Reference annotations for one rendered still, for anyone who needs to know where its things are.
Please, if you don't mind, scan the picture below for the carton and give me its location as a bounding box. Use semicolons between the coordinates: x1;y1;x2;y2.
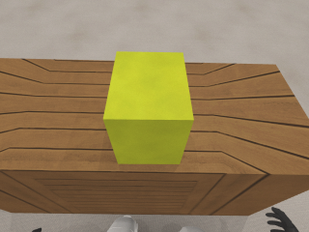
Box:
103;51;194;164

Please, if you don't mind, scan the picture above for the left robot thigh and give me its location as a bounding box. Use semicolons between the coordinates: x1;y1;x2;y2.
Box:
107;217;138;232

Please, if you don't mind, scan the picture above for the right robot hand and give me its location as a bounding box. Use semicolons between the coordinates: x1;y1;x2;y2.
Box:
266;207;299;232

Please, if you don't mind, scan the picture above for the pedestal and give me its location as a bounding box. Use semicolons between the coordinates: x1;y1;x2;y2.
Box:
0;58;309;217

